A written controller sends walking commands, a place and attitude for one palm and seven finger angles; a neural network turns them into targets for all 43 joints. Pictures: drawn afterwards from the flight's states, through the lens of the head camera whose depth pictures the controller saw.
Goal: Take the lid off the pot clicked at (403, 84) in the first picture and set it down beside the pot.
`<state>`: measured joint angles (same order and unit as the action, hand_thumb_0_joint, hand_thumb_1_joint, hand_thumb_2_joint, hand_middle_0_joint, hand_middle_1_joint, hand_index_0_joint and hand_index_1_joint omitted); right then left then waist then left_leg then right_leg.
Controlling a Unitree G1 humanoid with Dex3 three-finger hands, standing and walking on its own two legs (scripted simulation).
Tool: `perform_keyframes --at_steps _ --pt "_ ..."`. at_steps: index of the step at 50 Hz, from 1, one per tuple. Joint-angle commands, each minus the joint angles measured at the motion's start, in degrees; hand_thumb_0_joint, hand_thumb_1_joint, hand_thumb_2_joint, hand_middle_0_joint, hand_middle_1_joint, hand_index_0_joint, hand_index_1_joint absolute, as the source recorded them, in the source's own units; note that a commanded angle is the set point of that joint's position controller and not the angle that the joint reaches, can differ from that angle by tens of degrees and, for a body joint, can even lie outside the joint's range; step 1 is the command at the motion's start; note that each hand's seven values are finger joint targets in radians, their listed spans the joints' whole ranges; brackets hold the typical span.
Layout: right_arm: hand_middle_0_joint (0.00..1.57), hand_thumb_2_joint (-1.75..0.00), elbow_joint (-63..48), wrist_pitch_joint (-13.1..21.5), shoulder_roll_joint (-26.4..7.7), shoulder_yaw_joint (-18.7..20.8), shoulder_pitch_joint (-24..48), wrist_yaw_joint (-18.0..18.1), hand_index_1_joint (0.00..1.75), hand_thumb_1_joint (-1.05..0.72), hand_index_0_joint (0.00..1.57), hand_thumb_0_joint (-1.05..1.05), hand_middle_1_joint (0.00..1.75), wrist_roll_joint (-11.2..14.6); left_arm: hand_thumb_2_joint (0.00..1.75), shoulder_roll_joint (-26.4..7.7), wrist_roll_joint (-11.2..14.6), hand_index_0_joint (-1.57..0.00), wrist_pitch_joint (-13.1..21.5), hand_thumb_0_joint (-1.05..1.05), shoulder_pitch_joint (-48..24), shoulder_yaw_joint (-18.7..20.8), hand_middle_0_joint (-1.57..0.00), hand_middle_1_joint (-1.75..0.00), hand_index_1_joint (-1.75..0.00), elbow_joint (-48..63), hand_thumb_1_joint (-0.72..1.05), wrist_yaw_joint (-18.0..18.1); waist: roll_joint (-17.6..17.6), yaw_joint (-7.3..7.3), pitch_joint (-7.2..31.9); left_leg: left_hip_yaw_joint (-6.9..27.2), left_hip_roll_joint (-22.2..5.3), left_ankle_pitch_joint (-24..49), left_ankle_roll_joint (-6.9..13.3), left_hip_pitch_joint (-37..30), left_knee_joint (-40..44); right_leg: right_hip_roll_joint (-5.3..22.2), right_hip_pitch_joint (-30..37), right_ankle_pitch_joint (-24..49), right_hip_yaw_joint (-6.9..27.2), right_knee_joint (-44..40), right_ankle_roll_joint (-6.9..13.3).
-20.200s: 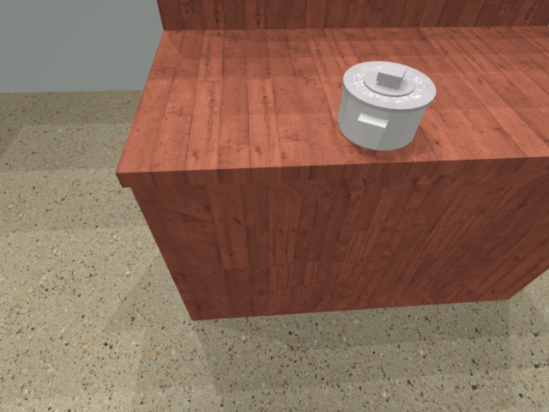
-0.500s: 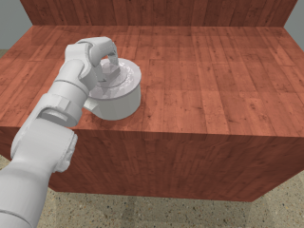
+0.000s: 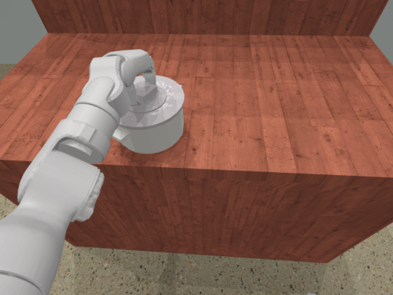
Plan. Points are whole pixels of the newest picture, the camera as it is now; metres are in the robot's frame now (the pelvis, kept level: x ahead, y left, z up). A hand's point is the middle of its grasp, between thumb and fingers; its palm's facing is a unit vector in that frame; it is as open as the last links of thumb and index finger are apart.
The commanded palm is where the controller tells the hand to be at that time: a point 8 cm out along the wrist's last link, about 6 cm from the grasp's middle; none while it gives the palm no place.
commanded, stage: close the fingers and squeeze the knob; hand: left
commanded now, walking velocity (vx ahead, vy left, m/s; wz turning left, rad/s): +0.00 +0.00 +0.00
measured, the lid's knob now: (142, 91) +0.50 +0.10 +0.15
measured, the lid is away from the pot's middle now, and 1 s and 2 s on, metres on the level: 0.00 0.01 0.03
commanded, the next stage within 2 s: lift the lid straight up in 0.18 s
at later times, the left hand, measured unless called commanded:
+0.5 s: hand (133, 91) +0.47 +0.11 +0.18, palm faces -0.37 -0.02 -0.93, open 8.1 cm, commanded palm +0.47 +0.10 +0.25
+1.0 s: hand (134, 73) +0.47 +0.10 +0.22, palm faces -0.31 -0.04 -0.95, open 8.0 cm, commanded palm +0.47 +0.10 +0.29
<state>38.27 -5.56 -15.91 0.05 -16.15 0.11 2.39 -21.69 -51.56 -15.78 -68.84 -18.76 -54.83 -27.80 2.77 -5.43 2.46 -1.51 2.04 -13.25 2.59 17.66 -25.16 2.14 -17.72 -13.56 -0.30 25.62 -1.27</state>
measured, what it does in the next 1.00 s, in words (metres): stands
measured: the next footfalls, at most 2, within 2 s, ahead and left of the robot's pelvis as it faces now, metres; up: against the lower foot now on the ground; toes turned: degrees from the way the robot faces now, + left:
none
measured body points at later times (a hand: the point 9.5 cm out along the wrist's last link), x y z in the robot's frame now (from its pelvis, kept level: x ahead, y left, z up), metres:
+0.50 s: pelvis +0.00 +0.00 +0.00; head +0.03 -0.03 +0.45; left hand +0.49 +0.11 +0.23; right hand +0.07 -0.26 -0.13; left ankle -0.01 +0.09 -0.74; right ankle -0.01 -0.14 -0.74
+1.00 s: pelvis +0.00 +0.00 +0.00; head +0.02 -0.03 +0.45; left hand +0.48 +0.10 +0.27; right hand +0.09 -0.27 -0.13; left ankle -0.01 +0.09 -0.74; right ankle -0.01 -0.14 -0.74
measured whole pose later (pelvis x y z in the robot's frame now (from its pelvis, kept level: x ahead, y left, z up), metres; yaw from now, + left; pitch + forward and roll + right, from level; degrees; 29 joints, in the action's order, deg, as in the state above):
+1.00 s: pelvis +0.00 +0.00 +0.00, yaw +0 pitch +4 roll +0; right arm 39.3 -1.1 -16.1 -0.2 -15.5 0.8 2.1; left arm -22.4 -51.1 -15.9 -72.7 -18.4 -53.0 -30.1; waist 3.2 -4.9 1.8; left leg -1.4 2.1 -12.2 2.3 15.3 -23.1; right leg 2.1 -16.0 -13.2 -0.3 24.8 -1.0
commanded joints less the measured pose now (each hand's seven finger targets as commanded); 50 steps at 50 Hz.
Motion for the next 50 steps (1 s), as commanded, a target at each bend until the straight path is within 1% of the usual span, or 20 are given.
perform_keyframes --at_steps 1,5,6,10,13,15,18,21,24,27,30,31,33,35,36,40,44,45,48,50 --pt "0.2 -0.9 -5.37 1.62 -7.73 2.78 -0.71 0.62 0.3 -0.9 0.2 0.0 0.3 -0.08 0.95 -10.66 -0.61 -0.65 0.84 0.0 -34.43 4.67 -0.89 -1.12 -1.01 9.97 0.56 2.14 -5.6 -1.41 22.94 2.51 1.23 16.45 1.37 -14.09 0.53 -4.17 3.33 19.44 -2.04 -1.16 3.61" --pt "0.2 -0.9 -5.31 1.59 -8.05 2.86 -0.94 0.96 0.3 -0.9 0.2 0.0 0.3 0.0 0.97 -8.08 0.75 -0.66 1.06 0.0 -32.59 2.9 -0.94 -1.14 -1.02 7.63 0.61 1.79 -5.78 -1.8 21.12 1.81 1.46 15.05 1.66 -12.48 0.84 -3.89 3.33 19.92 -2.02 -1.65 3.71" --pt "0.2 -0.9 -5.25 1.68 -7.9 2.69 -0.76 0.83 0.3 -0.9 0.2 0.0 0.3 0.03 0.97 -10.58 -0.06 -0.67 1.37 0.0 -34.45 4.48 -0.95 -1.15 -1.02 9.39 0.62 2.02 -5.92 -1.51 22.45 2.21 1.38 15.75 1.48 -13.03 0.86 -4.07 3.86 20.1 -1.9 -1.23 3.59" --pt "0.2 -0.9 -5.59 2.23 -7.6 2.97 -0.82 0.59 0.3 -0.9 0.2 0.0 0.3 -0.13 0.98 -6.07 0.87 -0.68 1.93 0.0 -33.08 1.25 -0.99 -1.16 -1.03 10.82 0.66 1.94 -2.89 -1.72 23.22 2.95 0.83 20.56 1.46 -16.16 -0.05 -3.95 1.75 20.34 -1.9 -1.34 3.83" --pt "0.2 -0.9 -5.21 2.46 -7.48 2.72 -0.74 0.57 0.3 -0.9 0.2 0.0 0.3 -0.11 0.98 -8.76 0.01 -0.68 2.03 0.0 -33.8 3.4 -1.01 -1.16 -1.03 10.27 0.68 2.08 -4.41 -1.48 22.29 2.93 0.97 18.49 1.38 -15.28 0.5 -4.24 2.08 19.52 -2.0 -1.33 3.75" --pt "0.2 -0.9 -5.07 2.33 -7.67 2.87 -0.99 0.67 0.3 -0.9 0.2 0.0 0.3 0.05 0.99 -5.56 1.5 -0.68 1.91 0.0 -35.28 0.99 -1.02 -1.16 -1.03 11.25 0.69 2.05 -3.08 -1.98 21.72 2.71 0.91 18.32 1.44 -15.5 0.79 -4.08 1.44 19.32 -2.18 -1.6 3.84" --pt "0.2 -0.9 -5.18 3.77 -7.15 2.64 -0.78 0.89 0.3 -0.9 0.2 0.0 0.3 -0.18 0.99 -10.74 0.77 -0.68 2.48 0.0 -39.21 4.67 -1.03 -1.17 -1.03 14.48 0.69 2.6 -3.49 -1.34 25.39 3.22 0.96 17.96 1.61 -16.82 0.79 -3.94 3.71 20.09 -1.28 -1.19 3.74" --pt "0.2 -0.9 -5.18 4.72 -6.71 2.7 -0.61 0.92 0.3 -0.9 0.2 0.0 0.3 -0.1 0.99 -8.57 1.53 -0.68 2.93 0.0 -40.01 2.74 -1.03 -1.17 -1.03 16.17 0.69 2.39 -3.89 -1.49 26.16 3.82 0.76 20.52 1.52 -18.5 0.64 -4.01 3.52 20.75 -1.35 -1.28 3.5" --pt "0.2 -0.9 -5.04 5.89 -6.96 2.54 -0.54 1.14 0.3 -0.9 0.2 0.0 0.3 -0.31 0.99 -13.67 1.4 -0.68 3.11 0.0 -39.86 6.65 -1.03 -1.17 -1.03 16.41 0.7 2.6 -3.98 -0.64 27.05 3.69 0.99 20.86 1.87 -17.8 0.63 -3.74 5.79 22.72 -0.55 -1.16 3.54" --pt "0.2 -0.9 -4.61 6.12 -6.91 2.66 -0.54 1.03 0.3 -0.9 0.2 0.0 0.3 -0.09 0.99 -10.03 1.49 -0.68 2.8 0.0 -40.83 3.57 -1.03 -1.17 -1.03 15.91 0.7 2.05 -4.03 -1.17 24.61 3.72 1.0 22.13 1.73 -18.08 0.76 -3.97 4.2 22.73 -1.18 -1.47 3.41" --pt "0.2 -0.9 -4.31 6.11 -7.55 2.61 -0.87 1.11 0.3 -0.9 0.2 0.0 0.3 -0.29 0.99 -12.16 1.7 -0.68 2.35 0.0 -39.58 5.24 -1.03 -1.17 -1.03 15.03 0.7 2.38 -2.43 -0.71 24.46 3.69 0.85 21.65 1.57 -18.04 0.84 -3.65 4.3 22.13 -1.17 -1.56 3.78" --pt "0.2 -0.9 -4.21 6.2 -7.24 2.44 -0.7 1.17 0.3 -0.9 0.2 0.0 0.3 -0.36 0.99 -15.84 0.38 -0.68 2.34 0.0 -40.69 8.11 -1.03 -1.17 -1.03 14.7 0.7 2.56 -4.88 -0.29 25.1 3.52 1.15 20.99 1.59 -17.15 0.96 -3.83 5.98 22.84 -0.98 -1.25 3.55" --pt "0.2 -0.9 -4.71 6.42 -7.05 2.16 0.07 1.32 0.3 -0.9 0.2 0.0 0.3 -0.19 0.99 -16.66 -0.02 -0.68 2.39 0.0 -42.53 8.35 -1.03 -1.17 -1.03 15.3 0.7 2.41 -5.92 -0.15 25.77 3.27 1.45 19.34 1.74 -16.1 1.47 -3.6 7.51 23.61 -0.73 -0.97 3.5" --pt "0.2 -0.9 -5.31 6.71 -7.06 2.57 0.26 1.23 0.3 -0.9 0.2 0.0 0.3 -0.3 0.99 -14.19 0.83 -0.68 2.35 0.0 -40.16 6.62 -1.03 -1.17 -1.03 15.82 0.7 2.33 -3.46 -0.05 26.69 3.45 1.1 22.97 1.82 -17.35 0.56 -3.21 7.17 24.74 -0.49 -1.03 3.69" --pt "0.2 -0.9 -4.88 6.64 -7.03 2.51 0.23 1.05 0.3 -0.9 0.2 0.0 0.3 -0.35 0.99 -15.83 -0.45 -0.68 2.25 0.0 -41.01 7.81 -1.03 -1.17 -1.03 16.78 0.7 2.3 -4.76 0.32 27.41 3.57 1.04 24.36 1.54 -17.9 0.69 -3.53 7.76 25.41 -0.73 -0.73 3.41" --pt "0.2 -0.9 -5.39 5.89 -7.23 2.54 0.82 0.92 0.3 -0.9 0.2 0.0 0.3 0.12 0.99 -12.35 -0.01 -0.68 0.77 0.0 -40.7 4.89 -1.03 -1.17 -1.03 14.54 0.7 1.6 -4.13 -0.31 24.23 3.32 1.1 22.72 1.55 -17.23 0.98 -3.6 5.93 23.37 -1.22 -1.46 3.63" --pt "0.2 -0.9 -5.34 6.14 -7.16 2.17 1.22 1.09 0.3 -0.9 0.2 0.0 0.3 -0.06 0.99 -14.21 -0.94 -0.68 0.32 0.0 -42.64 6.2 -1.03 -1.17 -1.03 13.87 0.7 1.27 -4.38 -0.1 25.13 3.33 1.31 20.42 1.46 -17.23 1.36 -3.73 5.92 21.98 -1.06 -1.52 3.48" --pt "0.2 -0.9 -5.45 5.76 -7.34 2.29 1.18 1.08 0.3 -0.9 0.2 0.0 0.3 0.13 0.99 -11.34 0.29 -0.68 0.31 0.0 -42.45 3.89 -1.03 -1.17 -1.03 15.01 0.7 1.15 -2.96 -0.58 25.03 3.44 1.12 22.02 1.41 -18.02 1.22 -3.57 5.51 22.54 -1.33 -1.61 3.69" --pt "0.2 -0.9 -5.38 6.56 -7.05 2.1 1.36 1.22 0.3 -0.9 0.2 0.0 0.3 -0.16 0.99 -15.6 -1.14 -0.68 0.43 0.0 -44.96 7.12 -1.03 -1.17 -1.03 15.6 0.7 1.49 -3.56 0.08 26.65 3.73 1.14 21.47 1.46 -18.1 1.11 -3.65 6.29 22.23 -0.82 -1.3 3.65" --pt "0.2 -0.9 -5.55 6.48 -7.29 2.31 1.2 1.3 0.3 -0.9 0.2 0.0 0.3 -0.18 0.99 -13.83 0.09 -0.68 0.23 0.0 -44.32 6.19 -1.03 -1.17 -1.03 16.68 0.7 1.17 -3.51 0.08 27.0 3.69 1.0 23.83 1.6 -18.87 1.03 -3.46 6.93 23.96 -1.04 -1.46 3.69"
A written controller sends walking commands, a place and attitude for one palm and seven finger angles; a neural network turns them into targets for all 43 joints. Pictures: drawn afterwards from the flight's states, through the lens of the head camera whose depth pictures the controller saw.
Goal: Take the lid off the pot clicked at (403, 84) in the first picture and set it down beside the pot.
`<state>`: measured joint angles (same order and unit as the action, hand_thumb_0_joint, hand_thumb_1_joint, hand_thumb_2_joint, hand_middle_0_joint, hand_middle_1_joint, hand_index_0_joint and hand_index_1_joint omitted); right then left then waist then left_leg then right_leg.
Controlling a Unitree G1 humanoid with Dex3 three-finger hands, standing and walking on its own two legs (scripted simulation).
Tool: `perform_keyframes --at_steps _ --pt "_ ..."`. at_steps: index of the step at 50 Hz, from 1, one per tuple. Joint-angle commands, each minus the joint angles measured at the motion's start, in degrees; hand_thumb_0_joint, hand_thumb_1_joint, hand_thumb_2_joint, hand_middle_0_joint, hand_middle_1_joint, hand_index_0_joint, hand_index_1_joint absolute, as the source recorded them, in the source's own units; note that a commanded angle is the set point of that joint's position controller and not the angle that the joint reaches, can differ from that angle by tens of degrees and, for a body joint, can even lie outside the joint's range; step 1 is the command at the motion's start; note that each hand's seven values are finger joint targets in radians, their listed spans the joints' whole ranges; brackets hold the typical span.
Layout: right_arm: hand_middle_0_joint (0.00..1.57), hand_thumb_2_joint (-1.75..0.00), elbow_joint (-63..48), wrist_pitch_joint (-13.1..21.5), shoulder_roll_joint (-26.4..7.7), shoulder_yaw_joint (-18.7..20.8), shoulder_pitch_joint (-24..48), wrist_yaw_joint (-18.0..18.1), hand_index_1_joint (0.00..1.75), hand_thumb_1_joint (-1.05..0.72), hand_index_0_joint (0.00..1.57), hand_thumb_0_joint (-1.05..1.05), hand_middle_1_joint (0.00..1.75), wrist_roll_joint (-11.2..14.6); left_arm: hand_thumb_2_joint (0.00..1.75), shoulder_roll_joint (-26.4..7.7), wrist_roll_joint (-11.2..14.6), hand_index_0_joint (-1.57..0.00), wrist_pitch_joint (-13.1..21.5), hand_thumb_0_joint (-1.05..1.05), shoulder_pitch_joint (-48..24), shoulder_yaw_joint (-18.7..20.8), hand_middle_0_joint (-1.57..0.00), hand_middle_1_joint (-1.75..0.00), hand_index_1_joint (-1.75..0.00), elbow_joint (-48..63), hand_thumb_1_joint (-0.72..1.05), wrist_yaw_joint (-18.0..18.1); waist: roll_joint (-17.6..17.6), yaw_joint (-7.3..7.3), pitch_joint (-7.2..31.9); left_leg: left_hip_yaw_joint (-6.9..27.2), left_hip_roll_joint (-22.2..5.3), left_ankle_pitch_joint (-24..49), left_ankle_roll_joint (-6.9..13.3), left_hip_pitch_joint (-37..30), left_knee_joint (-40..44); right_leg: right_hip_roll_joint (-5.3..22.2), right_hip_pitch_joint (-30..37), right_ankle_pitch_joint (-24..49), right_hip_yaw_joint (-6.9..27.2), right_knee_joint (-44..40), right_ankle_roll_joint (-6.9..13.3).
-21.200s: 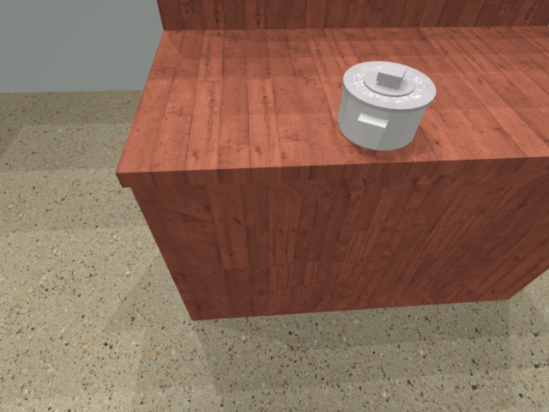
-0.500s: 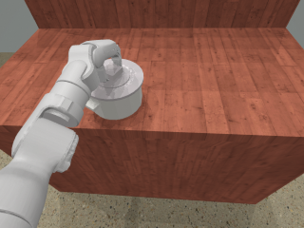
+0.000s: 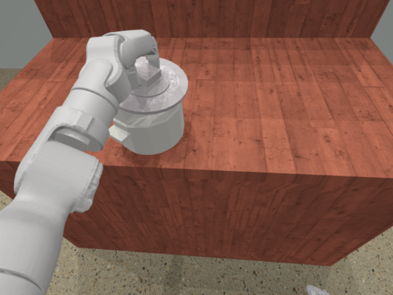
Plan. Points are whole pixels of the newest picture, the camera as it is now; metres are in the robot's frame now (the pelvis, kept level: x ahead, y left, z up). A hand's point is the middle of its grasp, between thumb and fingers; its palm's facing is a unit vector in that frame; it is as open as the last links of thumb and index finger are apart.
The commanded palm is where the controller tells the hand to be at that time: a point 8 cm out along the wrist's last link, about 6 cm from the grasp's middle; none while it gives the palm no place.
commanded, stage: lift the lid straight up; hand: left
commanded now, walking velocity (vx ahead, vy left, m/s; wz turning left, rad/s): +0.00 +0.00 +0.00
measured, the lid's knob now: (145, 74) +0.51 +0.09 +0.20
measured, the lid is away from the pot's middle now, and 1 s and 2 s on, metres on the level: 0.01 0.03 0.08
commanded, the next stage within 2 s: move the lid sideways beside the pot in 1.28 s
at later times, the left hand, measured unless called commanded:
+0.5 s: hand (131, 54) +0.47 +0.10 +0.26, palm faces -0.25 -0.06 -0.97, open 8.0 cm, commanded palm +0.47 +0.10 +0.32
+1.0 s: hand (125, 28) +0.49 +0.10 +0.30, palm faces -0.19 -0.09 -0.98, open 8.0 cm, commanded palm +0.49 +0.10 +0.36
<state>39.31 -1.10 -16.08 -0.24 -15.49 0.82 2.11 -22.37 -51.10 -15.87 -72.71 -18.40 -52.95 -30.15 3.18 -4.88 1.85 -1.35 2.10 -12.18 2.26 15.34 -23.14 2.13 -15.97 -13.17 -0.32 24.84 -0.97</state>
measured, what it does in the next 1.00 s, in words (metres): stands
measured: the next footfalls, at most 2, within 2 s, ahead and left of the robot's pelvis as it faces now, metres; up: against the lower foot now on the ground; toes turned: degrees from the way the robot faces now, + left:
none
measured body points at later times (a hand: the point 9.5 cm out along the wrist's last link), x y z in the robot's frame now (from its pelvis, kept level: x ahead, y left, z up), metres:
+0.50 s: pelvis +0.00 +0.00 +0.00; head +0.02 -0.03 +0.45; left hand +0.48 +0.10 +0.31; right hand +0.08 -0.27 -0.13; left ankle -0.01 +0.10 -0.74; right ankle -0.01 -0.13 -0.74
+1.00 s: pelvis +0.00 +0.00 +0.00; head +0.03 -0.02 +0.45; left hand +0.50 +0.10 +0.35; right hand +0.08 -0.26 -0.13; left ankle -0.01 +0.10 -0.74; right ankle -0.01 -0.13 -0.74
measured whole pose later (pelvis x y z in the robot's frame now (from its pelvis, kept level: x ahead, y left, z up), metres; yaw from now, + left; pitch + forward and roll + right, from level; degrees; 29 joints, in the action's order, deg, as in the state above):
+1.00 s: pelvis +0.00 +0.00 +0.00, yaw -1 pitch +5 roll +0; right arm 39.9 0.6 -15.9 -1.9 -15.5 1.9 2.5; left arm -24.8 -53.3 -19.8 -86.0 -16.6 -59.2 -31.9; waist 3.1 -5.8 2.4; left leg -1.9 1.9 -11.3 2.3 15.0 -21.1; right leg 1.9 -16.0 -12.1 0.3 22.9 -1.0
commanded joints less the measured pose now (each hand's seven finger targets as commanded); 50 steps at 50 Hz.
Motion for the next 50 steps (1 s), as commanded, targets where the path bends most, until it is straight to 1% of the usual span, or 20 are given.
perform_keyframes --at_steps 1,9,10,12,15,18,20,23,25,28,30,32,35,36,40,43,45,46,48,50 --pt "0.2 -0.9 -6.56 2.15 -6.91 2.34 0.82 0.5 0.3 -0.9 0.2 0.0 0.3 0.11 0.99 -16.35 -1.58 -0.68 0.35 0.0 -41.62 7.89 -1.03 -1.17 -1.03 14.6 0.7 3.57 -5.25 -0.05 28.16 3.47 1.06 21.35 1.71 -15.62 -0.64 -3.55 6.34 23.05 -0.7 -0.51 3.12" --pt "0.2 -0.9 -6.9 1.6 -7.06 1.92 1.6 0.67 0.3 -0.9 0.2 0.0 0.3 0.32 0.99 -15.92 -2.41 -0.68 -1.07 0.0 -39.43 7.24 -1.03 -1.17 -1.03 8.78 0.7 3.07 -7.32 0.2 22.72 2.25 1.53 15.45 2.02 -11.4 0.68 -3.41 5.96 20.57 -0.76 -1.53 3.18" --pt "0.2 -0.9 -6.96 1.13 -7.5 1.99 1.46 0.74 0.3 -0.9 0.2 0.0 0.3 0.42 0.99 -14.34 -1.28 -0.68 -1.04 0.0 -38.75 5.78 -1.03 -1.17 -1.03 9.18 0.7 3.04 -6.05 -0.24 22.95 1.92 1.37 15.6 1.98 -11.8 0.79 -3.12 6.29 21.26 -0.83 -1.85 3.26" --pt "0.2 -0.9 -7.48 1.44 -6.99 1.87 2.0 0.86 0.3 -0.9 0.2 0.0 0.3 0.37 0.99 -16.26 -2.3 -0.68 -0.62 0.0 -43.52 6.81 -1.03 -1.17 -1.03 12.7 0.7 2.93 -6.21 -0.16 25.36 2.27 1.54 15.23 2.08 -12.53 0.67 -3.25 7.2 21.27 -0.45 -1.58 3.08" --pt "0.2 -0.9 -7.28 1.9 -6.82 2.01 1.58 1.08 0.3 -0.9 0.2 0.0 0.3 0.64 0.99 -12.16 -0.96 -0.68 -0.6 0.0 -43.9 3.48 -1.03 -1.17 -1.03 12.85 0.7 2.87 -4.06 -0.98 25.44 2.52 1.03 16.99 2.08 -14.82 0.37 -3.24 5.28 20.54 -0.76 -1.97 3.24" --pt "0.2 -0.9 -6.37 2.3 -6.95 1.74 1.27 1.37 0.3 -0.9 0.2 0.0 0.3 0.66 0.99 -14.93 -2.1 -0.68 -1.01 0.0 -47.31 5.11 -1.03 -1.17 -1.03 11.55 0.7 2.81 -5.7 -1.19 24.35 2.7 1.32 13.33 1.99 -13.75 1.04 -3.68 4.43 18.25 -0.83 -1.98 3.08" --pt "0.2 -0.9 -6.5 2.7 -7.32 1.81 1.14 1.56 0.3 -0.9 0.2 0.0 0.3 0.54 0.99 -16.02 -0.96 -0.68 -0.74 0.0 -47.27 6.03 -1.03 -1.17 -1.03 12.41 0.7 2.99 -4.36 -0.79 26.66 2.73 1.18 15.3 2.09 -14.32 0.66 -3.2 6.15 20.31 -0.4 -1.73 3.29" --pt "0.2 -0.9 -6.35 3.5 -6.81 1.65 1.2 1.63 0.3 -0.9 0.2 0.0 0.3 0.45 0.99 -18.11 -2.51 -0.68 -0.52 0.0 -49.3 7.36 -1.03 -1.17 -1.03 12.76 0.7 3.04 -4.9 -0.39 28.54 2.93 1.23 16.33 2.01 -14.64 0.64 -3.23 7.09 21.03 -0.02 -1.21 3.12" --pt "0.2 -0.9 -6.44 3.47 -6.86 1.98 0.82 1.32 0.3 -0.9 0.2 0.0 0.3 0.44 0.99 -13.29 -1.26 -0.68 -0.82 0.0 -46.23 4.36 -1.03 -1.17 -1.03 11.92 0.7 2.59 -3.52 -0.56 27.0 3.07 0.87 20.51 1.95 -15.6 0.04 -3.13 5.81 22.39 -0.46 -1.52 3.35" --pt "0.2 -0.9 -5.98 2.69 -7.31 1.55 1.05 1.11 0.3 -0.9 0.2 0.0 0.3 0.55 0.99 -17.34 -3.12 -0.68 -2.09 0.0 -44.27 7.39 -1.03 -1.17 -1.03 6.8 0.7 2.24 -8.42 -0.12 23.28 2.39 1.23 15.71 1.93 -11.4 1.27 -3.45 6.4 20.71 -0.7 -1.87 3.11" --pt "0.2 -0.9 -6.03 1.89 -7.83 1.62 1.11 1.14 0.3 -0.9 0.2 0.0 0.3 0.73 0.99 -15.03 -2.18 -0.68 -2.93 0.0 -42.48 5.56 -1.03 -1.17 -1.03 4.21 0.7 2.0 -7.31 -0.61 20.7 1.66 1.33 14.34 1.93 -9.96 1.7 -3.14 5.9 20.42 -0.83 -2.65 3.2" --pt "0.2 -0.9 -6.74 1.98 -7.46 1.32 1.9 1.02 0.3 -0.9 0.2 0.0 0.3 0.59 0.99 -16.29 -3.18 -0.68 -2.67 0.0 -46.91 5.83 -1.03 -1.17 -1.03 7.97 0.7 1.98 -6.45 -0.35 23.26 1.85 1.48 14.9 1.96 -10.69 1.59 -3.25 6.69 20.56 -0.45 -2.26 3.1" --pt "0.2 -0.9 -7.08 2.66 -6.99 1.54 1.59 1.08 0.3 -0.9 0.2 0.0 0.3 0.66 0.99 -12.09 -1.95 -0.68 -2.32 0.0 -49.44 2.9 -1.03 -1.17 -1.03 11.49 0.7 2.29 -2.75 -1.0 26.39 2.7 0.7 19.86 1.82 -15.43 0.6 -3.16 4.97 20.99 -0.48 -2.22 3.3" --pt "0.2 -0.9 -7.0 2.9 -6.86 1.47 1.43 1.01 0.3 -0.9 0.2 0.0 0.3 0.47 0.99 -14.74 -3.17 -0.68 -2.23 0.0 -51.16 4.35 -1.03 -1.17 -1.03 12.72 0.7 2.35 -3.95 -0.72 27.85 3.02 0.64 18.95 1.57 -15.82 0.8 -3.5 5.28 19.79 -0.34 -1.98 3.07" --pt "0.2 -0.9 -6.45 3.53 -7.32 1.4 0.92 1.57 0.3 -0.9 0.2 0.0 0.3 0.61 0.99 -15.73 -2.25 -0.68 -2.6 0.0 -51.23 5.2 -1.03 -1.17 -1.03 9.86 0.7 2.29 -4.18 -0.93 26.64 2.68 1.06 16.87 2.0 -14.31 1.04 -3.27 5.82 19.93 -0.35 -2.55 3.3" --pt "0.2 -0.9 -5.89 3.7 -7.18 1.01 0.92 1.95 0.3 -0.9 0.2 0.0 0.3 0.63 0.99 -19.22 -3.96 -0.68 -3.06 0.0 -53.14 7.07 -1.03 -1.17 -1.03 7.61 0.7 2.23 -7.78 -0.91 26.44 2.24 1.52 15.65 2.22 -12.03 1.62 -3.29 7.59 21.22 -0.07 -2.35 2.9" --pt "0.2 -0.9 -5.86 3.73 -7.2 1.28 0.51 1.8 0.3 -0.9 0.2 0.0 0.3 0.81 0.99 -14.74 -2.53 -0.68 -3.15 0.0 -52.49 4.49 -1.03 -1.17 -1.03 8.18 0.7 2.15 -4.47 -1.15 26.8 2.42 1.05 20.11 1.99 -13.95 1.23 -3.02 6.42 23.04 -0.27 -2.47 3.1" --pt "0.2 -0.9 -5.72 3.83 -7.31 1.21 0.18 1.62 0.3 -0.9 0.2 0.0 0.3 0.44 0.99 -17.63 -3.84 -0.68 -3.19 0.0 -53.17 6.15 -1.03 -1.17 -1.03 8.4 0.7 2.25 -6.31 -0.73 27.62 2.72 0.97 20.58 1.75 -13.88 1.09 -3.34 6.87 22.85 -0.26 -2.08 2.91" --pt "0.2 -0.9 -5.42 3.53 -7.44 1.11 0.35 1.61 0.3 -0.9 0.2 0.0 0.3 0.57 0.99 -17.85 -4.53 -0.68 -3.94 0.0 -53.15 6.09 -1.03 -1.17 -1.03 5.81 0.7 2.04 -6.61 -1.14 25.54 2.27 1.12 18.6 1.89 -12.71 1.42 -3.34 6.19 22.19 -0.29 -2.51 2.97" --pt "0.2 -0.9 -5.49 3.28 -7.65 1.31 -0.21 1.48 0.3 -0.9 0.2 0.0 0.3 0.68 0.99 -14.51 -3.31 -0.68 -4.2 0.0 -51.08 4.54 -1.03 -1.17 -1.03 5.02 0.7 1.87 -5.04 -1.23 25.42 2.26 0.78 21.65 1.83 -13.48 1.26 -3.16 5.65 23.03 -0.65 -2.83 3.13"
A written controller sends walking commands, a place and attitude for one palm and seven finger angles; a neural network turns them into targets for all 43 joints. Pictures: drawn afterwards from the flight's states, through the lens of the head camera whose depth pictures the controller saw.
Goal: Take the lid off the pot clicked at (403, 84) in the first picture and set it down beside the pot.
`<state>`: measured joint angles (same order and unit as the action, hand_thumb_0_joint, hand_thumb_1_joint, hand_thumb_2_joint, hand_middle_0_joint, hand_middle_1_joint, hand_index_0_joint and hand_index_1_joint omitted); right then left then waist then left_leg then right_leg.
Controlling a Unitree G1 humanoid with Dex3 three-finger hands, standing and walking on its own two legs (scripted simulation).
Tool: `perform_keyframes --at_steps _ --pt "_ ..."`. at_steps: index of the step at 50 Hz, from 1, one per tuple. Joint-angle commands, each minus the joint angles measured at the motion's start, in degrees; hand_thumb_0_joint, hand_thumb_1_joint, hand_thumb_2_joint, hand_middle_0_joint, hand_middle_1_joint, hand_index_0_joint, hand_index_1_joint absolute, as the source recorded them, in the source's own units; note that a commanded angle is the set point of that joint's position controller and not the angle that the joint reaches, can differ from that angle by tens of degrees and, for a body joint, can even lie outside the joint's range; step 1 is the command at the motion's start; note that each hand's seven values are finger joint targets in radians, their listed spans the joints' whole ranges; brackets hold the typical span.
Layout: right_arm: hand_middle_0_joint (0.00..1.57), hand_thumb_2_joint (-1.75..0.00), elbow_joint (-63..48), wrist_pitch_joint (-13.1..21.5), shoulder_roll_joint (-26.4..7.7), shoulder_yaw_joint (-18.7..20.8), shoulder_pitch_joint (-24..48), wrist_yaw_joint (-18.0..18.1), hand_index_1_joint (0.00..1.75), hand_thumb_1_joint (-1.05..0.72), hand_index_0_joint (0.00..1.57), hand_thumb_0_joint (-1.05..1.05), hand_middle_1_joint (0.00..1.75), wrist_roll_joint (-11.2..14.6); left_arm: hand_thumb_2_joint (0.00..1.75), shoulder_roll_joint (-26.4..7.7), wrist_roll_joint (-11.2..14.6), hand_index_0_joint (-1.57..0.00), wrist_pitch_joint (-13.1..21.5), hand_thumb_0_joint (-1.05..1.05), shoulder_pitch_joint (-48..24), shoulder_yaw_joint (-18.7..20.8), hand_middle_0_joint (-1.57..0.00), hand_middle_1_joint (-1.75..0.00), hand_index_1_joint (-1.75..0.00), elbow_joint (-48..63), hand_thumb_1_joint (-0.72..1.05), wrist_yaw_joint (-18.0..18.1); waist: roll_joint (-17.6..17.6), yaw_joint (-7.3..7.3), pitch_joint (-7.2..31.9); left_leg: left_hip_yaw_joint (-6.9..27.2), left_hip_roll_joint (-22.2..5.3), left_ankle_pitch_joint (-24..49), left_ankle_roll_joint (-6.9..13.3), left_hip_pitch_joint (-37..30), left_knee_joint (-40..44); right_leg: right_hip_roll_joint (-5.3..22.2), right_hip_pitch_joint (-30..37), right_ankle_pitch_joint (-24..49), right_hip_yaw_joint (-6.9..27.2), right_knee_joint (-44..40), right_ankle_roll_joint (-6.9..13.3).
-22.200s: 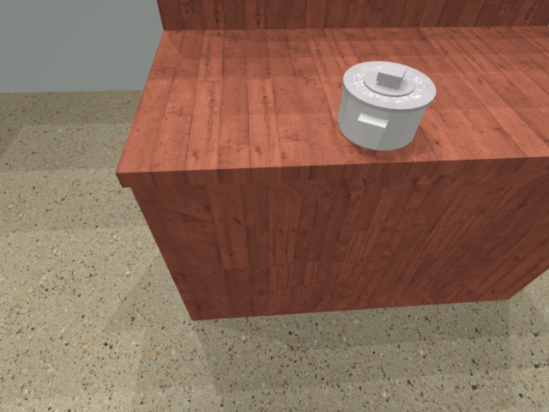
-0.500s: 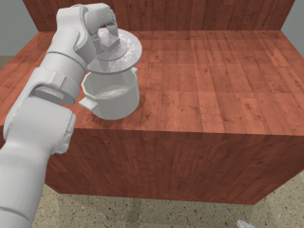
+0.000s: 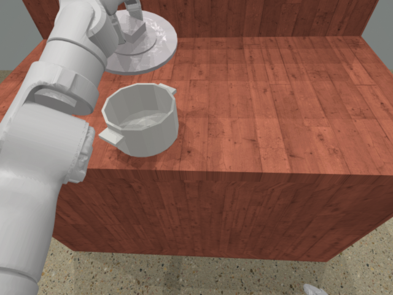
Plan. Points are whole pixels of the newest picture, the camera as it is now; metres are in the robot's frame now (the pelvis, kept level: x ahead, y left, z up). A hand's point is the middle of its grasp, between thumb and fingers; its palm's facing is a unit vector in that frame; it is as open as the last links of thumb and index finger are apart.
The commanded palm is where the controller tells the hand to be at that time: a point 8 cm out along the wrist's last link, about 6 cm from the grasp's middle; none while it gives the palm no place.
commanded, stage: lift the lid straight up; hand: left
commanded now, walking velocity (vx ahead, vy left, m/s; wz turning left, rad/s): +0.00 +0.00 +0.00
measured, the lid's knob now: (128, 28) +0.53 +0.09 +0.28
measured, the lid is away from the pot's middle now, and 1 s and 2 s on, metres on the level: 0.03 0.08 0.21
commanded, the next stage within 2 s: move the lid sideways beside the pot in 0.28 s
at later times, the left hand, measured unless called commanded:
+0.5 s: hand (103, 26) +0.48 +0.12 +0.30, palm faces -0.16 -0.07 -0.99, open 8.0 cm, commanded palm +0.47 +0.13 +0.37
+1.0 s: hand (59, 32) +0.48 +0.19 +0.30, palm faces -0.17 -0.08 -0.98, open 8.0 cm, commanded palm +0.48 +0.20 +0.37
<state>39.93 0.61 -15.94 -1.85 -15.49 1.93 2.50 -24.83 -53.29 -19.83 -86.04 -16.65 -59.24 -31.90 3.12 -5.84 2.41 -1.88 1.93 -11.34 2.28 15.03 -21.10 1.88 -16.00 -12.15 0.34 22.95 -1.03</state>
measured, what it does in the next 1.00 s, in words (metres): stands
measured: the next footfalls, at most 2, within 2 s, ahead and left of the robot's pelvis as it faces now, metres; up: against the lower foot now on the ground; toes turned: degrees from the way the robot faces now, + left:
none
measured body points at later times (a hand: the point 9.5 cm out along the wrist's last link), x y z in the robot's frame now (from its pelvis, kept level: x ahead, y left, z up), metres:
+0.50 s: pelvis +0.00 +0.01 +0.00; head +0.03 -0.02 +0.45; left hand +0.49 +0.13 +0.36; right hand +0.11 -0.25 -0.12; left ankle -0.01 +0.10 -0.74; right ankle -0.01 -0.13 -0.74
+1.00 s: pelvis -0.01 +0.01 +0.00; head +0.02 +0.00 +0.45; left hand +0.48 +0.20 +0.36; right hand +0.07 -0.26 -0.12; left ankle -0.01 +0.10 -0.74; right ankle -0.01 -0.13 -0.74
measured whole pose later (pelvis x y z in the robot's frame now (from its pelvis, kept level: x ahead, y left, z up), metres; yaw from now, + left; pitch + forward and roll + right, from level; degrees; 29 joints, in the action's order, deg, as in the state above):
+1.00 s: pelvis -0.01 +0.01 +0.00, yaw +1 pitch +5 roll +0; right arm 38.6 -3.7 -16.5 -1.7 -15.9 1.7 3.2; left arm -34.8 -55.3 -15.0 -83.0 -14.7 -55.5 -34.6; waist 1.9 -6.0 1.7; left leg -1.2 2.0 -11.5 2.9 15.7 -22.4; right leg 2.0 -15.1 -11.0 -0.3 21.3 -1.5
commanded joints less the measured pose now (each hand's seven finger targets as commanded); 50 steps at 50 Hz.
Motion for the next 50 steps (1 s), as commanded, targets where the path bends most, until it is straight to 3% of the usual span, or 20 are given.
perform_keyframes --at_steps 1,8,10,11,14,15,20,21,23,25,26,30,33,35,36,40,41,45,48,50 --pt "0.2 -0.9 -6.39 1.61 -7.7 2.76 0.03 0.16 0.3 -0.9 0.2 0.0 0.3 0.03 0.99 -15.02 -2.48 -0.68 -0.2 0.0 -39.04 4.18 -1.03 -1.17 -1.03 12.52 0.7 3.63 -6.05 0.23 26.01 3.01 1.05 20.42 1.63 -12.88 -0.8 -3.11 6.4 21.65 -1.14 -0.62 2.97" --pt "0.2 -0.9 -7.36 1.7 -7.28 2.94 0.09 -0.22 0.3 -0.9 0.2 0.0 0.3 -0.11 0.99 -14.85 -3.1 -0.68 -0.23 0.0 -41.01 4.06 -1.03 -1.17 -1.03 16.48 0.7 2.97 -4.37 0.54 29.79 3.09 0.83 26.76 1.92 -15.39 -2.15 -2.94 7.56 25.28 -0.88 0.02 3.01" --pt "0.2 -0.9 -7.34 1.76 -7.28 3.45 -0.6 -0.51 0.3 -0.9 0.2 0.0 0.3 0.01 0.99 -9.69 -1.1 -0.68 -0.18 0.0 -37.34 1.49 -1.03 -1.17 -1.03 16.6 0.7 2.53 -2.32 0.28 29.03 3.44 0.19 31.61 1.81 -17.84 -2.89 -2.9 5.53 25.63 -1.28 -0.55 3.05" --pt "0.2 -0.9 -7.71 1.81 -7.28 3.35 -0.35 -0.82 0.3 -0.9 0.2 0.0 0.3 -0.28 0.99 -13.01 -2.33 -0.68 -0.1 0.0 -38.11 3.33 -1.03 -1.17 -1.03 18.89 0.7 2.37 -3.9 0.92 29.81 3.47 0.36 30.61 1.75 -17.52 -2.9 -3.21 6.35 25.23 -1.14 -0.31 2.8" --pt "0.2 -0.9 -7.25 1.05 -7.38 3.0 0.5 -0.68 0.3 -0.9 0.2 0.0 0.3 0.17 0.99 -13.13 -2.57 -0.68 -0.97 0.0 -37.95 3.26 -1.03 -1.17 -1.03 15.68 0.7 1.81 -5.97 0.39 25.64 2.86 1.01 25.43 2.04 -14.17 -2.18 -3.28 6.06 23.97 -1.59 -0.45 2.98" --pt "0.2 -0.9 -7.34 0.99 -7.7 3.3 0.08 -0.65 0.3 -0.9 0.2 0.0 0.3 0.33 0.99 -10.94 -0.78 -0.68 -0.69 0.0 -36.56 2.16 -1.03 -1.17 -1.03 16.62 0.7 1.89 -3.63 0.18 25.38 3.06 0.68 26.99 1.99 -15.37 -2.27 -2.94 5.23 24.18 -1.56 -0.99 3.15" --pt "0.2 -0.9 -8.37 1.21 -7.46 3.37 0.22 -0.55 0.3 -0.9 0.2 0.0 0.3 -0.07 0.99 -13.86 -1.5 -0.68 1.79 0.0 -38.11 2.87 -1.03 -1.17 -1.03 23.78 0.7 2.02 -2.71 0.51 29.56 4.12 0.35 30.78 1.52 -18.08 -3.4 -2.92 6.22 24.76 -1.26 -0.38 3.23" --pt "0.2 -0.9 -8.49 1.04 -7.48 3.42 0.44 -0.63 0.3 -0.9 0.2 0.0 0.3 -0.43 0.99 -18.88 -3.24 -0.68 2.44 0.0 -39.75 6.82 -1.03 -1.17 -1.03 24.68 0.7 2.28 -4.65 1.33 30.95 3.85 0.6 28.52 1.59 -16.96 -3.05 -3.25 7.97 24.37 -0.91 -0.07 3.01" --pt "0.2 -0.9 -8.07 -0.07 -7.54 3.1 0.91 -0.19 0.3 -0.9 0.2 0.0 0.3 -0.12 0.99 -20.32 -3.96 -0.68 1.74 0.0 -36.27 7.73 -1.03 -1.17 -1.03 17.12 0.7 2.09 -7.77 1.12 26.32 2.73 1.22 22.12 2.03 -12.32 -1.98 -2.97 8.49 23.17 -1.07 -0.31 3.16" --pt "0.2 -0.9 -8.37 -0.87 -7.99 3.25 1.11 -0.17 0.3 -0.9 0.2 0.0 0.3 0.38 0.99 -18.4 -2.37 -0.68 1.85 0.0 -34.97 5.89 -1.03 -1.17 -1.03 17.12 0.7 1.9 -5.85 1.01 25.47 2.35 1.12 21.99 1.91 -12.05 -1.42 -2.54 8.45 23.6 -1.37 -0.56 3.33" --pt "0.2 -0.9 -8.65 -0.96 -7.87 3.14 1.14 -0.16 0.3 -0.9 0.2 0.0 0.3 0.16 0.99 -21.87 -3.48 -0.68 1.95 0.0 -36.24 8.46 -1.03 -1.17 -1.03 17.86 0.7 2.13 -7.74 1.56 26.17 2.54 1.16 21.36 1.82 -11.36 -1.2 -2.73 9.25 22.97 -1.14 -0.33 3.09" --pt "0.2 -0.9 -8.68 -2.63 -8.31 3.15 1.41 -0.16 0.3 -0.9 0.2 0.0 0.3 0.64 0.99 -17.6 -2.97 -0.68 1.64 0.0 -32.0 4.39 -1.03 -1.17 -1.03 12.83 0.7 1.67 -6.46 0.43 22.23 2.01 1.01 19.62 1.78 -9.87 -0.78 -2.48 7.16 21.61 -1.69 -1.41 3.32" --pt "0.2 -0.9 -9.39 -2.36 -7.63 3.07 1.97 -0.18 0.3 -0.9 0.2 0.0 0.3 0.57 0.99 -17.97 -4.11 -0.68 2.79 0.0 -39.25 3.5 -1.03 -1.17 -1.03 20.1 0.7 2.03 -2.71 -0.12 25.64 2.62 0.95 19.42 1.67 -13.73 -1.4 -3.05 5.58 19.04 -1.68 -1.12 3.35" --pt "0.2 -0.9 -9.32 -1.82 -7.58 3.39 1.5 -0.06 0.3 -0.9 0.2 0.0 0.3 0.87 0.99 -13.58 -2.2 -0.68 3.75 0.0 -38.55 0.69 -1.03 -1.17 -1.03 21.85 0.7 2.05 0.67 -0.95 26.55 3.4 0.24 23.2 1.45 -17.85 -2.25 -3.15 2.86 17.96 -1.98 -1.71 3.52" --pt "0.2 -0.9 -9.72 -1.23 -7.46 3.43 1.16 -0.15 0.3 -0.9 0.2 0.0 0.3 0.43 0.99 -18.29 -2.92 -0.68 4.46 0.0 -40.98 3.72 -1.03 -1.17 -1.03 26.3 0.7 2.22 0.55 0.03 30.09 3.94 0.44 22.9 1.44 -18.98 -2.32 -3.55 4.62 17.46 -1.65 -1.58 3.28" --pt "0.2 -0.9 -8.36 -1.38 -8.38 3.44 0.24 0.36 0.3 -0.9 0.2 0.0 0.3 0.93 0.99 -19.42 -1.83 -0.68 4.47 0.0 -34.14 4.61 -1.03 -1.17 -1.03 18.99 0.7 1.43 -0.88 -0.38 26.61 3.53 0.77 21.65 1.68 -16.21 -1.96 -3.29 5.05 18.25 -1.96 -2.16 3.61" --pt "0.2 -0.9 -8.31 -1.35 -8.32 3.38 0.38 0.29 0.3 -0.9 0.2 0.0 0.3 0.83 0.99 -23.44 -2.74 -0.68 4.88 0.0 -37.51 7.48 -1.03 -1.17 -1.03 21.74 0.7 1.57 -2.48 0.21 27.23 3.45 0.94 19.51 1.63 -15.15 -1.42 -3.49 6.52 17.87 -1.81 -1.99 3.32" --pt "0.2 -0.9 -7.18 -2.28 -8.98 3.45 -0.09 0.33 0.3 -0.9 0.2 0.0 0.3 1.43 0.99 -18.46 -1.62 -0.68 4.57 0.0 -33.57 3.1 -1.03 -1.17 -1.03 14.81 0.7 1.01 -1.58 -1.1 19.97 3.15 0.91 16.95 1.55 -12.52 -0.84 -3.44 3.14 16.21 -2.76 -2.92 3.74" --pt "0.2 -0.9 -7.98 -2.74 -9.01 3.12 0.69 0.27 0.3 -0.9 0.2 0.0 0.3 0.81 0.99 -26.72 -4.15 -0.68 5.5 0.0 -35.35 8.5 -1.03 -1.17 -1.03 17.01 0.7 1.45 -1.98 0.29 24.12 3.11 1.16 16.43 1.72 -11.93 -0.95 -3.45 6.66 16.81 -1.98 -2.03 3.81" --pt "0.2 -0.9 -8.01 -2.74 -8.97 3.55 -0.26 0.34 0.3 -0.9 0.2 0.0 0.3 1.02 0.99 -22.16 -3.1 -0.68 6.05 0.0 -34.25 4.8 -1.03 -1.17 -1.03 16.75 0.7 1.3 -0.18 -0.63 24.09 3.13 0.86 19.12 1.62 -13.58 -1.53 -3.38 5.2 17.38 -2.26 -2.54 3.82"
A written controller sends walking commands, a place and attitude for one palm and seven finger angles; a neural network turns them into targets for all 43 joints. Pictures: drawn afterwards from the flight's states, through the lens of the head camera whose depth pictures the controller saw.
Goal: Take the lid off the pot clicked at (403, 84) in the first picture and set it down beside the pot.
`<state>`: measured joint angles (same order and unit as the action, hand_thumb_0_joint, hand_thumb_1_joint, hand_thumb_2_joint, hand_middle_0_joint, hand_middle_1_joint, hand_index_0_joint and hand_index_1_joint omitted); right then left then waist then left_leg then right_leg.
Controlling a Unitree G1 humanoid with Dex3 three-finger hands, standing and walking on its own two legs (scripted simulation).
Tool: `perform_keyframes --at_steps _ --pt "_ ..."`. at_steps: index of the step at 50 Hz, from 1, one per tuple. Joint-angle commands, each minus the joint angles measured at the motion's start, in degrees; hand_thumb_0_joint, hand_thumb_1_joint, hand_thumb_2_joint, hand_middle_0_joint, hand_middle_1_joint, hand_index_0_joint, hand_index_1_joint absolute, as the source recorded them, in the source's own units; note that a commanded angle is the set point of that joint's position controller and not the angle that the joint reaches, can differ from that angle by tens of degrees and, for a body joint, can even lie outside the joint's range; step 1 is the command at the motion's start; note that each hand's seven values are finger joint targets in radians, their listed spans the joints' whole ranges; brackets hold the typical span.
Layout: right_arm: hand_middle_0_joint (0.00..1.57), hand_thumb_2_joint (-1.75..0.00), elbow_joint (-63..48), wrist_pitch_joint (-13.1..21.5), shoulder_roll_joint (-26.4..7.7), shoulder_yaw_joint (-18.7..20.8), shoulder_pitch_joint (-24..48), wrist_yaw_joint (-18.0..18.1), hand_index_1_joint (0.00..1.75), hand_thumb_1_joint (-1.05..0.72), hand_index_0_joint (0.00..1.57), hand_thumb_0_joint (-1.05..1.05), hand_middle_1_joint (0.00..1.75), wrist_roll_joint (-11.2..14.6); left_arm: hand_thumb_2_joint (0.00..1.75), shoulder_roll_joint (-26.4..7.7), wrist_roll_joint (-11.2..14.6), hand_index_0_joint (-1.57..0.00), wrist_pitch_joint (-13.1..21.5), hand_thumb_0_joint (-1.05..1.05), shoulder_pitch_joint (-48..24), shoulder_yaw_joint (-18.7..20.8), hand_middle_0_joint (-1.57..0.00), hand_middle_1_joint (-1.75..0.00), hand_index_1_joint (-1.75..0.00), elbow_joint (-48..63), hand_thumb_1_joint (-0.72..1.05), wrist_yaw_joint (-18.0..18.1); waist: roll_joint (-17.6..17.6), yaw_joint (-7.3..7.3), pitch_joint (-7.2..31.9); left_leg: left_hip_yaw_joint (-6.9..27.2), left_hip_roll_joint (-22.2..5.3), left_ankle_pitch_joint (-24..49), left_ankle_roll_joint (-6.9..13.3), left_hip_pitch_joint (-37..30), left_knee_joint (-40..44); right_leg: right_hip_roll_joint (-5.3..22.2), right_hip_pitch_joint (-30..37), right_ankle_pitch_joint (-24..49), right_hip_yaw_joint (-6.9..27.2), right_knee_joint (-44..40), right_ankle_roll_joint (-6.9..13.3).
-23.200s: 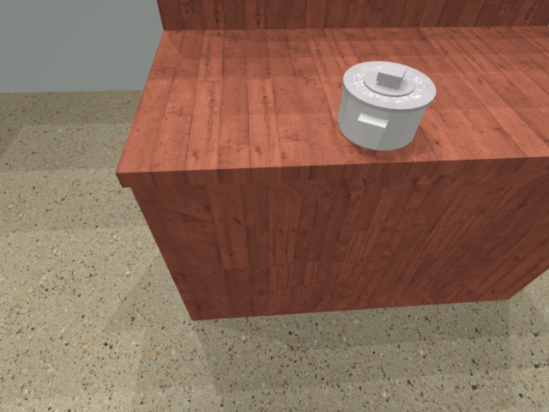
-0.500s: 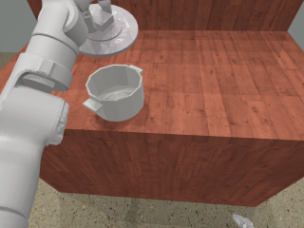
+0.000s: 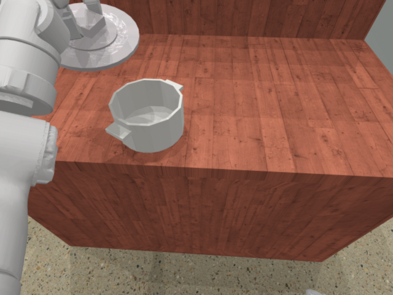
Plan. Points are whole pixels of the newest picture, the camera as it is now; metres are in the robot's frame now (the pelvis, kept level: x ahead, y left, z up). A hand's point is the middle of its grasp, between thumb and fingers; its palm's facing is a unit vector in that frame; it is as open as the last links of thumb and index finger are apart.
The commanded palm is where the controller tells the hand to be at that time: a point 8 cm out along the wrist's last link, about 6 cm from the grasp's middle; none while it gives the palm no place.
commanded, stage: move the lid sideways beside the pot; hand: left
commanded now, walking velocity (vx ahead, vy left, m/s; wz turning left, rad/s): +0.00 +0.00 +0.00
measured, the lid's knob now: (86, 22) +0.52 +0.17 +0.29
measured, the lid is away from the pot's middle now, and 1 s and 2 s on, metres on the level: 0.08 0.21 0.23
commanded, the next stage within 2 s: lower the lid onto the table in 1.42 s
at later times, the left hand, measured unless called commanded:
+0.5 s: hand (40, 27) +0.49 +0.24 +0.30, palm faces -0.18 -0.06 -0.98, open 8.0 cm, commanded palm +0.49 +0.24 +0.37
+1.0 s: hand (3, 31) +0.48 +0.29 +0.30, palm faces -0.19 -0.10 -0.98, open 8.0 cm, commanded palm +0.49 +0.29 +0.37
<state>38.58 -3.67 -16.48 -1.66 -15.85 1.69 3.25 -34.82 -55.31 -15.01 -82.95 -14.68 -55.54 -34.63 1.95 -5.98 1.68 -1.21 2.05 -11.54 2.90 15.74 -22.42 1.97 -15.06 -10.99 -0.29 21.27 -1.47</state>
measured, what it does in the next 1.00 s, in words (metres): stands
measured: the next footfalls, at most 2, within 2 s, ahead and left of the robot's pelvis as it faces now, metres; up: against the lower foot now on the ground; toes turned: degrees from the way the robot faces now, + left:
none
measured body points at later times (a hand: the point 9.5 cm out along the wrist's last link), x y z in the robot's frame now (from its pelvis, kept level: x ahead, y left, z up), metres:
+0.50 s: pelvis +0.01 +0.01 +0.00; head +0.05 +0.00 +0.45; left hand +0.49 +0.24 +0.35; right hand +0.08 -0.27 -0.12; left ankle +0.00 +0.09 -0.74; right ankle -0.01 -0.14 -0.74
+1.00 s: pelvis +0.01 +0.00 +0.00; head +0.06 +0.00 +0.45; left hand +0.49 +0.30 +0.35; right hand +0.07 -0.27 -0.12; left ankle +0.00 +0.09 -0.74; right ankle -0.01 -0.14 -0.74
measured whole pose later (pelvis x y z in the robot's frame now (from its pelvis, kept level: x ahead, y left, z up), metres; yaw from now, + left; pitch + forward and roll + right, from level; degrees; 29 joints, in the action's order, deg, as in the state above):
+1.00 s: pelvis +0.01 +0.00 +0.00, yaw +0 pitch +6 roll -1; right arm 39.0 -7.3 -17.4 -1.7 -16.7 2.2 4.4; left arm -48.4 -58.0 -10.8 -81.3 -10.7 -57.6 -36.0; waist 1.9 -6.0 0.4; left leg -0.6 1.4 -12.9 3.1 17.3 -23.8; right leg 1.3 -14.7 -10.6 -0.9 18.9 -1.6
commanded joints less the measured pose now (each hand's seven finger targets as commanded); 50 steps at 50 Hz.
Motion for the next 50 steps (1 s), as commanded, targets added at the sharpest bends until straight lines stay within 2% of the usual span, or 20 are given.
perform_keyframes --at_steps 1,5,6,10,11,12,16,20,23,25,28,30,33,37,38,41,42,45,46,50 --pt "0.2 -0.9 -6.55 1.47 -8.41 3.33 -0.07 0.47 0.3 -0.9 0.2 0.0 0.3 -0.06 0.99 -16.32 -2.13 -0.68 1.57 0.0 -39.17 5.85 -1.03 -1.17 -1.03 15.19 0.7 4.24 -0.51 0.22 26.18 2.7 0.58 18.77 0.97 -14.26 0.11 -3.82 5.55 15.87 -1.54 -0.7 4.03" --pt "0.2 -0.9 -7.13 0.82 -8.99 3.48 -0.33 0.61 0.3 -0.9 0.2 0.0 0.3 0.35 0.99 -16.93 -1.46 -0.68 2.04 0.0 -36.67 5.55 -1.03 -1.17 -1.03 13.52 0.7 3.75 0.44 0.09 26.11 2.41 0.65 20.86 1.29 -13.94 -0.32 -3.46 6.06 17.68 -1.53 -0.88 4.19" --pt "0.2 -0.9 -7.04 0.95 -8.8 3.47 -0.12 0.54 0.3 -0.9 0.2 0.0 0.3 0.13 0.99 -20.07 -2.64 -0.68 2.39 0.0 -39.08 7.71 -1.03 -1.17 -1.03 15.69 0.7 4.0 0.6 0.4 27.71 2.45 0.56 21.02 1.2 -14.47 -0.42 -3.78 6.51 17.3 -1.27 -0.43 3.98" --pt "0.2 -0.9 -6.89 1.04 -8.78 3.82 -0.87 0.58 0.3 -0.9 0.2 0.0 0.3 0.7 0.99 -13.38 -0.82 -0.68 2.51 0.0 -36.87 2.55 -1.03 -1.17 -1.03 15.34 0.7 3.31 4.02 -0.68 25.47 2.92 0.1 25.29 1.16 -17.51 -1.3 -3.9 2.55 16.73 -1.98 -1.44 4.16" --pt "0.2 -0.9 -6.6 0.98 -8.92 3.83 -0.99 0.45 0.3 -0.9 0.2 0.0 0.3 0.3 0.99 -18.44 -2.1 -0.68 2.49 0.0 -37.36 6.52 -1.03 -1.17 -1.03 16.27 0.7 3.58 2.96 -0.05 26.12 3.05 -0.09 24.79 1.06 -17.18 -1.39 -4.24 3.02 16.28 -1.7 -1.16 3.97" --pt "0.2 -0.9 -6.44 0.49 -8.86 3.59 -0.24 0.51 0.3 -0.9 0.2 0.0 0.3 0.4 0.99 -16.28 -2.15 -0.68 2.34 0.0 -36.88 4.57 -1.03 -1.17 -1.03 13.77 0.7 3.06 3.37 -0.65 24.31 2.75 0.39 24.01 1.39 -16.02 -1.58 -4.3 2.3 16.35 -1.86 -1.31 4.11" --pt "0.2 -0.9 -6.23 -0.01 -9.28 3.51 -0.88 0.38 0.3 -0.9 0.2 0.0 0.3 0.41 0.99 -19.75 -2.36 -0.68 2.49 0.0 -35.91 6.73 -1.03 -1.17 -1.03 14.29 0.7 3.0 1.41 -0.17 25.76 2.92 0.38 24.62 1.18 -15.27 -1.32 -4.24 4.19 17.5 -1.85 -1.08 3.91" --pt "0.2 -0.9 -5.48 -0.08 -9.65 3.63 -1.45 0.56 0.3 -0.9 0.2 0.0 0.3 0.8 0.99 -15.98 -1.11 -0.68 2.64 0.0 -35.71 3.35 -1.03 -1.17 -1.03 13.16 0.7 2.82 3.91 -1.17 24.21 3.21 -0.04 26.27 1.01 -17.22 -1.8 -4.25 1.65 16.5 -2.32 -1.86 4.11" --pt "0.2 -0.9 -6.02 0.41 -9.27 3.52 -0.94 0.72 0.3 -0.9 0.2 0.0 0.3 0.27 0.99 -22.6 -2.74 -0.68 3.73 0.0 -40.17 8.09 -1.03 -1.17 -1.03 18.4 0.7 3.42 4.37 -0.17 29.9 3.52 0.23 27.18 1.34 -18.8 -2.1 -4.37 4.77 17.77 -1.71 -0.82 4.02" --pt "0.2 -0.9 -5.91 0.3 -9.64 3.58 -1.77 0.7 0.3 -0.9 0.2 0.0 0.3 0.48 0.99 -20.39 -1.6 -0.68 3.88 0.0 -35.46 6.73 -1.03 -1.17 -1.03 15.97 0.7 3.27 5.87 -0.35 28.9 3.77 -0.04 31.58 0.95 -19.38 -2.7 -4.19 3.71 19.13 -1.9 -1.07 4.12" --pt "0.2 -0.9 -5.58 -0.76 -9.42 3.34 -1.1 0.7 0.3 -0.9 0.2 0.0 0.3 0.6 0.99 -24.06 -2.8 -0.68 3.55 0.0 -34.88 9.05 -1.03 -1.17 -1.03 12.52 0.7 2.85 1.41 -0.1 26.29 2.93 0.17 27.58 1.53 -15.69 -2.03 -4.19 5.06 19.07 -1.75 -0.88 3.8" --pt "0.2 -0.9 -5.22 -1.44 -10.08 3.39 -2.23 0.67 0.3 -0.9 0.2 0.0 0.3 1.1 0.99 -20.42 -1.66 -0.68 3.28 0.0 -30.04 6.1 -1.03 -1.17 -1.03 6.89 0.7 2.31 0.11 -0.78 21.84 2.19 -0.04 25.54 1.43 -13.2 -1.58 -3.94 3.93 18.38 -2.44 -1.84 3.69" --pt "0.2 -0.9 -5.72 -2.08 -9.94 3.08 -1.08 0.79 0.3 -0.9 0.2 0.0 0.3 0.82 0.99 -25.67 -3.57 -0.68 3.61 0.0 -34.65 8.44 -1.03 -1.17 -1.03 9.82 0.7 2.65 0.39 -0.42 23.95 1.75 0.14 22.48 1.74 -12.46 -1.28 -4.06 5.67 17.66 -1.96 -1.19 3.67" --pt "0.2 -0.9 -6.46 -1.11 -9.41 3.43 -0.95 0.97 0.3 -0.9 0.2 0.0 0.3 0.4 0.99 -25.53 -3.64 -0.68 5.01 0.0 -40.16 8.09 -1.03 -1.17 -1.03 18.71 0.7 3.24 8.32 -0.24 30.6 3.22 -0.39 32.86 1.6 -20.45 -3.23 -4.46 4.33 18.94 -1.59 -0.95 3.84" --pt "0.2 -0.9 -6.12 -0.95 -9.38 3.49 -1.73 1.1 0.3 -0.9 0.2 0.0 0.3 0.38 0.99 -27.16 -3.71 -0.68 5.07 0.0 -39.4 9.55 -1.03 -1.17 -1.03 18.98 0.7 3.42 7.0 -0.09 31.31 3.44 -0.55 33.29 1.62 -21.13 -3.25 -4.54 4.84 18.99 -1.68 -1.05 3.68" --pt "0.2 -0.9 -5.6 -1.5 -9.8 3.24 -2.5 0.98 0.3 -0.9 0.2 0.0 0.3 0.69 0.99 -29.48 -3.56 -0.68 5.01 0.0 -32.77 11.45 -1.03 -1.17 -1.03 13.49 0.7 2.87 4.42 0.27 27.22 2.79 -0.34 31.27 1.63 -16.81 -2.94 -4.46 5.57 19.65 -1.75 -1.41 3.43" --pt "0.2 -0.9 -5.33 -2.07 -9.75 3.16 -1.99 1.11 0.3 -0.9 0.2 0.0 0.3 0.96 0.99 -27.15 -3.29 -0.68 4.82 0.0 -31.71 9.52 -1.03 -1.17 -1.03 9.71 0.7 2.32 2.85 -0.42 24.33 2.1 -0.23 28.5 2.04 -14.71 -2.73 -4.35 4.95 19.25 -2.02 -1.56 3.41" --pt "0.2 -0.9 -5.06 -2.37 -10.32 3.42 -2.75 0.95 0.3 -0.9 0.2 0.0 0.3 1.39 0.99 -24.14 -2.08 -0.68 4.6 0.0 -30.01 6.81 -1.03 -1.17 -1.03 9.01 0.7 2.12 5.01 -0.87 22.49 2.06 -0.52 28.12 1.73 -15.17 -2.73 -4.21 3.22 18.22 -2.57 -2.17 3.6" --pt "0.2 -0.9 -5.07 -2.43 -10.26 3.21 -2.23 0.87 0.3 -0.9 0.2 0.0 0.3 1.16 0.99 -28.17 -3.13 -0.68 4.9 0.0 -34.74 8.89 -1.03 -1.17 -1.03 14.7 0.7 2.41 5.27 -0.31 25.12 2.63 -0.66 27.83 1.47 -16.36 -2.16 -4.56 4.41 17.5 -2.38 -1.89 3.49" --pt "0.2 -0.9 -4.47 -2.28 -10.47 3.07 -3.48 1.39 0.3 -0.9 0.2 0.0 0.3 1.46 0.99 -26.35 -2.54 -0.68 5.23 0.0 -30.65 7.62 -1.03 -1.17 -1.03 10.05 0.7 2.22 5.78 -0.93 23.28 2.21 -0.76 28.57 1.87 -16.3 -2.95 -4.5 3.31 17.83 -2.63 -2.39 3.54"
